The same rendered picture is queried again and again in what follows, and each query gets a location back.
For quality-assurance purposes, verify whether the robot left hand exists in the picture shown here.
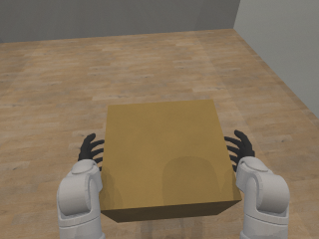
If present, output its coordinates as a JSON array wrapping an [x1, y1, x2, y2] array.
[[78, 133, 105, 171]]

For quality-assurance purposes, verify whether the carton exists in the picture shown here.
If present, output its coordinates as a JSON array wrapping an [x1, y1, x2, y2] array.
[[99, 99, 242, 223]]

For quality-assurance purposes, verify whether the left robot forearm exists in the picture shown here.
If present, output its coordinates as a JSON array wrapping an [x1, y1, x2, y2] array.
[[56, 159, 106, 239]]

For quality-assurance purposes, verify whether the right robot forearm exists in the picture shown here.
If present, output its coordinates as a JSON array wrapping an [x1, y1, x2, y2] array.
[[235, 156, 290, 239]]

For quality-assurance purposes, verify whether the robot right hand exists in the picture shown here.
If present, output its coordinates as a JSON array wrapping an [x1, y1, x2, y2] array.
[[224, 129, 255, 172]]

